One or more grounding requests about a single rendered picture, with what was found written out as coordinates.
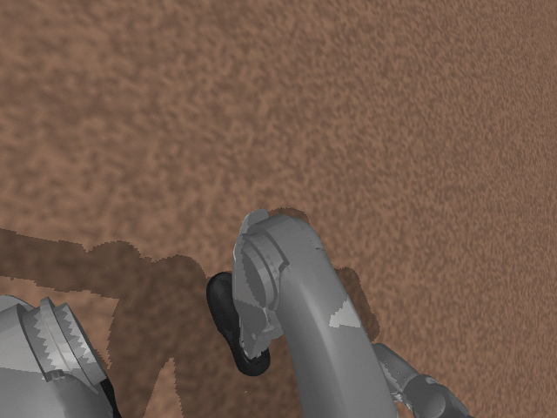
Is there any right robot arm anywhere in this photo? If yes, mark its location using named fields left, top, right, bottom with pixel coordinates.
left=402, top=374, right=474, bottom=418

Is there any left robot foot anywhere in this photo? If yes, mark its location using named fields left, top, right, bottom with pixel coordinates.
left=100, top=373, right=122, bottom=418

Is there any right robot foot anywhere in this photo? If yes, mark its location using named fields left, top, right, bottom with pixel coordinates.
left=206, top=272, right=271, bottom=376

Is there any right robot hand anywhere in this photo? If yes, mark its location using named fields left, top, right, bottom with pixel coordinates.
left=372, top=343, right=419, bottom=403

